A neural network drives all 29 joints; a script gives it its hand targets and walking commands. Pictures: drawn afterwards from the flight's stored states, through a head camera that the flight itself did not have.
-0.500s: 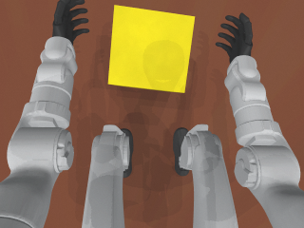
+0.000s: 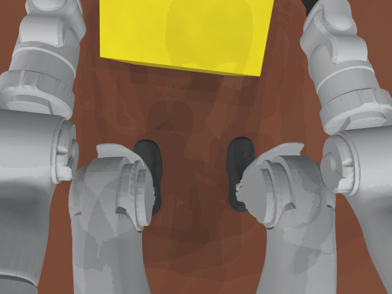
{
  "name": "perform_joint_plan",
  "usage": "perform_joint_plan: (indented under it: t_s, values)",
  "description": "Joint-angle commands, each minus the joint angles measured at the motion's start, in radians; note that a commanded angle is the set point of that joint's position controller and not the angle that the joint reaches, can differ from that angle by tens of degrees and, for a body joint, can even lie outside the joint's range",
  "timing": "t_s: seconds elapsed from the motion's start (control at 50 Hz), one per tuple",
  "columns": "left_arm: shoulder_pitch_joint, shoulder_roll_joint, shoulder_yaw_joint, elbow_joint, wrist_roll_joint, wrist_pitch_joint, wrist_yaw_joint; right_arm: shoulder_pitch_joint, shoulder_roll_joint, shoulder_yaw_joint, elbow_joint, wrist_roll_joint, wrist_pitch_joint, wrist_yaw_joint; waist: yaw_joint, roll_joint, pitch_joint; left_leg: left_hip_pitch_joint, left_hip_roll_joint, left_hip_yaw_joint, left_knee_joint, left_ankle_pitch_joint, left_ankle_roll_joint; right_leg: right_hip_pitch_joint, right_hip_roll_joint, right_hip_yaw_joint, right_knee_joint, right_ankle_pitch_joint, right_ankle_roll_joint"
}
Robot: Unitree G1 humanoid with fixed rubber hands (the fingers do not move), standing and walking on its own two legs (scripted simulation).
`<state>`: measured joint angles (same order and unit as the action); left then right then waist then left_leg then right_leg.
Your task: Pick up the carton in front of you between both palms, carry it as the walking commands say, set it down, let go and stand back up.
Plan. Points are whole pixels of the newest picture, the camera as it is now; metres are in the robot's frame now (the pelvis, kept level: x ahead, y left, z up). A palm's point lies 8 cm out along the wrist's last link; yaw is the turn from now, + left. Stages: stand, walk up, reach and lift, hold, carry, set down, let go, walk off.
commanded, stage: reach and lift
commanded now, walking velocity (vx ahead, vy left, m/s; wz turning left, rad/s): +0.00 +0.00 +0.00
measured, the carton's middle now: (187, 6) +0.53 +0.04 -0.24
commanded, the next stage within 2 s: none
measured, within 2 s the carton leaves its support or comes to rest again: leaves its support in 0.74 s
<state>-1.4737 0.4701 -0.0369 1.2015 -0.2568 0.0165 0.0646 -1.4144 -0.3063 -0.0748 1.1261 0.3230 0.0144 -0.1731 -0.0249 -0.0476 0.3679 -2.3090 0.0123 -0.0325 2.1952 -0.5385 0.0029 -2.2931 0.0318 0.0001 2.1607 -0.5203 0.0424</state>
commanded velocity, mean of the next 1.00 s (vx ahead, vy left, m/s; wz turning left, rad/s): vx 0.00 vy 0.00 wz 0.00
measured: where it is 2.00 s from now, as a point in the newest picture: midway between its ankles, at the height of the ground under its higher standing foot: (195, 188)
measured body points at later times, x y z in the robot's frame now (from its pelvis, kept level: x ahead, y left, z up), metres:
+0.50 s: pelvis +0.00 +0.00 +0.01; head +0.37 +0.03 +0.26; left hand +0.55 +0.18 -0.18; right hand +0.55 -0.12 -0.17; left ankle +0.12 +0.12 -0.33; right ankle +0.13 -0.12 -0.33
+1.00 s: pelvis +0.01 -0.01 +0.02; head +0.30 +0.04 +0.36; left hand +0.53 +0.18 -0.07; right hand +0.54 -0.12 -0.07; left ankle +0.12 +0.12 -0.33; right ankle +0.13 -0.13 -0.33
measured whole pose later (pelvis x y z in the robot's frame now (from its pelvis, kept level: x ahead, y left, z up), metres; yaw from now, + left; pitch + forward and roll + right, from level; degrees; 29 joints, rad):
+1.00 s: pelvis +0.01 -0.01 +0.02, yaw +3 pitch +40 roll -2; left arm -1.19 0.19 0.18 0.86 -0.01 0.29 0.10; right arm -1.11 -0.08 -0.37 0.76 0.05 0.25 -0.18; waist -0.01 -0.05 0.02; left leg -2.27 -0.03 -0.04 2.11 -0.54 -0.02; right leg -2.24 0.06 0.04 2.10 -0.56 0.07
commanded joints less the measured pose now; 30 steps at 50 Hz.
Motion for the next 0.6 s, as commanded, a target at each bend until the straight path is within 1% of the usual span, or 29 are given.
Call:
perform_joint_plan:
  t_s: [0.0, 0.06, 0.16, 0.24, 0.3, 0.38, 0.42, 0.44, 0.46, 0.48, 0.52, 0.56, 0.58]
  values:
    - [-0.292, 0.099, 0.012, -0.153, -0.006, -0.021, 0.015, -0.182, -0.061, 0.006, -0.103, 0.007, -0.025, 0.004, 0.029, 0.134, -1.364, 0.754, -0.010, 0.015, -0.179, 0.335, -0.029, 0.591, 0.006, -0.066, -0.113, 0.298, 0.007]
    - [-0.255, 0.083, 0.019, -0.163, -0.005, -0.018, 0.023, -0.155, -0.055, 0.001, -0.110, -0.003, -0.025, 0.000, 0.019, 0.128, -1.390, 0.783, -0.019, 0.021, -0.170, 0.367, -0.031, 0.591, 0.015, -0.073, -0.116, 0.321, 0.010]
    - [-0.191, 0.043, 0.047, -0.093, 0.023, -0.015, 0.016, -0.110, -0.036, -0.036, -0.074, -0.053, -0.024, 0.004, 0.010, 0.114, -1.216, 0.640, -0.022, 0.018, -0.181, 0.299, -0.026, 0.514, 0.018, -0.056, -0.135, 0.274, 0.013]
    - [-0.192, 0.035, 0.051, -0.067, 0.028, -0.023, 0.010, -0.130, -0.030, -0.041, -0.076, -0.067, -0.030, 0.006, 0.010, 0.096, -1.165, 0.577, -0.022, 0.017, -0.188, 0.269, -0.019, 0.521, 0.016, -0.043, -0.145, 0.268, 0.012]
    - [-0.218, 0.005, 0.022, -0.065, 0.016, -0.027, 0.009, -0.163, 0.004, -0.013, -0.086, -0.053, -0.035, 0.004, 0.017, 0.085, -1.168, 0.566, -0.024, 0.016, -0.196, 0.252, -0.015, 0.545, 0.018, -0.040, -0.151, 0.262, 0.011]
    - [-0.266, -0.070, -0.018, -0.060, 0.009, -0.036, 0.010, -0.213, 0.095, 0.026, -0.082, -0.045, -0.042, 0.001, 0.031, 0.079, -1.169, 0.569, -0.034, 0.016, -0.211, 0.234, -0.008, 0.579, 0.034, -0.038, -0.160, 0.248, 0.009]
    - [-0.285, -0.122, -0.029, -0.057, 0.014, -0.040, 0.010, -0.221, 0.135, 0.025, -0.063, -0.061, -0.046, -0.003, 0.024, 0.078, -1.165, 0.568, -0.040, 0.017, -0.216, 0.225, -0.006, 0.591, 0.045, -0.041, -0.164, 0.243, 0.007]
    - [-0.296, -0.152, -0.035, -0.052, 0.013, -0.041, 0.007, -0.223, 0.148, 0.016, -0.053, -0.076, -0.048, -0.005, 0.011, 0.080, -1.156, 0.566, -0.044, 0.015, -0.216, 0.218, -0.006, 0.591, 0.049, -0.043, -0.167, 0.238, 0.006]
    - [-0.327, -0.232, -0.061, -0.068, 0.006, -0.040, -0.006, -0.244, 0.211, 0.026, -0.054, -0.085, -0.049, 0.004, 0.000, 0.084, -1.149, 0.569, -0.050, 0.013, -0.215, 0.211, -0.005, 0.586, 0.055, -0.044, -0.169, 0.232, 0.002]
    - [-0.385, -0.348, -0.098, -0.086, -0.005, -0.037, -0.026, -0.301, 0.316, 0.052, -0.060, -0.085, -0.048, 0.023, -0.002, 0.091, -1.148, 0.574, -0.058, 0.011, -0.215, 0.220, -0.005, 0.568, 0.063, -0.045, -0.164, 0.234, -0.004]
    - [-0.486, -0.596, -0.152, -0.085, -0.005, -0.025, -0.077, -0.418, 0.556, 0.088, -0.069, -0.097, -0.035, 0.083, -0.005, 0.099, -1.129, 0.574, -0.070, 0.013, -0.208, 0.225, -0.005, 0.542, 0.078, -0.045, -0.150, 0.230, -0.016]
    - [-0.534, -0.792, -0.148, -0.107, 0.035, 0.002, -0.130, -0.496, 0.735, 0.089, -0.101, -0.141, -0.004, 0.151, -0.001, 0.099, -1.103, 0.557, -0.088, 0.030, -0.201, 0.203, -0.006, 0.526, 0.088, -0.055, -0.135, 0.203, -0.019]
    - [-0.542, -0.861, -0.135, -0.124, 0.056, 0.016, -0.153, -0.517, 0.797, 0.084, -0.105, -0.160, 0.013, 0.179, 0.003, 0.100, -1.099, 0.552, -0.098, 0.039, -0.196, 0.197, -0.007, 0.518, 0.092, -0.063, -0.129, 0.190, -0.018]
